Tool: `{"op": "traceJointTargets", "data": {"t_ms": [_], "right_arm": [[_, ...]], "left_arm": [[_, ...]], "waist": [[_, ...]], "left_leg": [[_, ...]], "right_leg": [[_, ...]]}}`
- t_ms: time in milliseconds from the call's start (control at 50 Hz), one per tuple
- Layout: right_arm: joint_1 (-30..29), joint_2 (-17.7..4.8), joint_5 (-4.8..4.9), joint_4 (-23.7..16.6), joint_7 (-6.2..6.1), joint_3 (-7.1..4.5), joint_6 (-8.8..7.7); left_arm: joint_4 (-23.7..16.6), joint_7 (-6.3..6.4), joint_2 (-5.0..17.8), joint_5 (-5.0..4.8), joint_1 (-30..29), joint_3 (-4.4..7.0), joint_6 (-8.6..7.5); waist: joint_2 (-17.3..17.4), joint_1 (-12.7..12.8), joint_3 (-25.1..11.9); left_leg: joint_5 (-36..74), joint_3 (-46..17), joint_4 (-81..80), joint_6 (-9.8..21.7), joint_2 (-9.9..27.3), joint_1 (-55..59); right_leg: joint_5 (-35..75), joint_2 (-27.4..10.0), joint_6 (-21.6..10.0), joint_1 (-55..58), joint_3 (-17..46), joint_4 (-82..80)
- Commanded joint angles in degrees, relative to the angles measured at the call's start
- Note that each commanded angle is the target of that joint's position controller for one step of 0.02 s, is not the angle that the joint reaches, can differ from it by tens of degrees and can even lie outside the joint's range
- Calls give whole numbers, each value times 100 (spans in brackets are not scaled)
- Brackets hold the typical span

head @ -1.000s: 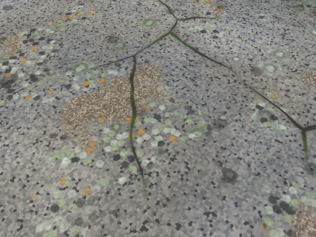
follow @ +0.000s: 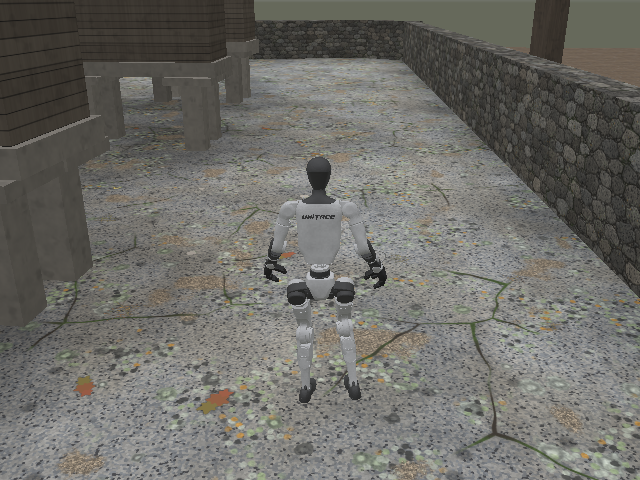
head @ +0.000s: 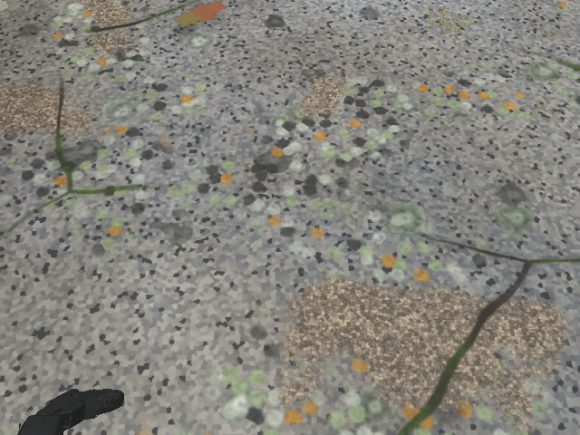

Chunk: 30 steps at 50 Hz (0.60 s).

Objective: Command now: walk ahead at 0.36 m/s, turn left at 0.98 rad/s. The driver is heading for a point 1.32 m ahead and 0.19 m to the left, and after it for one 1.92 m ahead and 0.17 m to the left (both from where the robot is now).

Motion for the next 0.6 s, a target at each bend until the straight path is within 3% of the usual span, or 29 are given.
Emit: {"op": "traceJointTargets", "data": {"t_ms": [20,60,80,100,120,140,160,180,220,260,300,380,460,500,520,540,560,580,600], "right_arm": [[-302,-1059,11,-545,-32,-301,-117],[-350,-902,31,-554,5,-241,-138],[-594,-776,48,-632,11,-187,-138],[-814,-540,37,-735,16,-106,-149],[-465,52,42,-676,13,51,-159],[-827,-174,-386,-1088,190,38,-153],[-1123,-494,-459,-1148,288,-19,-145],[-1022,-671,-438,-996,395,-64,-136],[-477,-641,-436,-687,599,-61,-96],[-359,-550,-397,-596,683,2,-41],[-557,-446,-375,-585,675,71,-48],[-1114,-458,-386,-512,686,119,-119],[-1922,-326,-384,-640,799,258,-236],[-2035,-216,-415,-660,795,339,-281],[-1788,-191,-437,-582,746,353,-293],[-1285,-264,-448,-433,662,302,-312],[-82,-365,-425,-80,566,212,-370],[1323,-668,-465,346,455,58,-439],[1792,-1490,-533,463,309,-131,-494]], "left_arm": [[-272,-73,572,-92,324,188,-100],[-249,-93,609,-122,524,246,-213],[-129,-89,610,-138,931,292,-265],[107,-58,760,-129,1695,387,-288],[183,-13,1079,-80,2193,481,-295],[-76,22,1692,586,1732,420,-175],[-259,23,1403,592,1154,420,-124],[-299,23,1094,421,1000,309,-94],[-239,67,1012,264,1140,257,-119],[-153,54,969,262,1455,232,-208],[-27,0,925,287,1933,222,-302],[254,-28,950,297,2664,225,-412],[566,23,920,301,3105,181,-376],[785,55,967,279,3288,163,-315],[862,67,1010,252,3219,146,-291],[965,74,1128,215,3279,143,-279],[1041,82,1228,136,3207,129,-261],[917,76,1236,66,2851,108,-292],[386,-103,296,-12,2853,-112,-359]], "waist": [[866,229,-1180],[949,365,-987],[907,646,-883],[711,1007,-853],[-416,947,-1122],[-1676,721,-333],[-1162,535,86],[-759,381,87],[-767,222,-211],[-741,252,-245],[-620,427,-100],[-673,748,282],[-872,994,620],[-970,958,670],[-1022,740,507],[-1122,435,53],[-1097,-260,-575],[-965,-1098,-1281],[887,-900,-2366]], "left_leg": [[-2833,-2055,-1225,848,1229,160],[-3114,-2144,-1033,703,1146,-266],[-3219,-2027,-745,530,1028,-802],[-3269,-1562,-77,164,709,-1626],[-3082,-522,2053,-166,89,-2224],[-2374,52,3018,-217,-223,-3527],[-1582,-47,3665,-205,454,-3583],[-1092,-33,3870,-255,519,-3373],[-505,237,4408,-426,579,-2763],[-238,381,4822,-474,662,-2674],[-68,243,4673,-451,625,-2814],[-100,219,3561,-384,561,-3074],[-451,976,2004,-172,760,-2505],[-969,1397,1350,61,697,-1937],[-1333,1650,1025,236,485,-1220],[-1580,1914,1015,401,118,-229],[-1303,1897,727,554,-97,1404],[-1126,1083,459,675,427,3532],[-3662,-1919,-109,931,2561,5618]], "right_leg": [[160,253,-55,985,-295,-622],[211,216,-128,1605,-310,-1126],[521,107,-202,2293,-327,-1594],[442,-221,-343,3283,-215,-2139],[-802,-1507,-618,3996,1181,-2563],[-3513,-2570,-1140,3236,3479,-3917],[-3610,-2719,-1306,2549,3551,-3965],[-3009,-2350,-1093,2324,2669,-3774],[-1797,-1663,-759,2161,1163,-3711],[-1346,-1507,-730,2162,490,-3753],[-1272,-1532,-816,2312,294,-3829],[-821,-1648,-977,2976,-205,-4073],[264,-1783,-1030,3262,-893,-4359],[1804,-1856,-1037,3444,-1236,-4206],[3522,-1800,-989,3394,-1549,-3783],[5830,-1847,-1014,3349,-1722,-2947],[7180,-1817,-1009,2864,-1785,-1594],[6121,-1548,-919,1441,-1765,212],[483,-596,-748,-983,-1416,2606]]}}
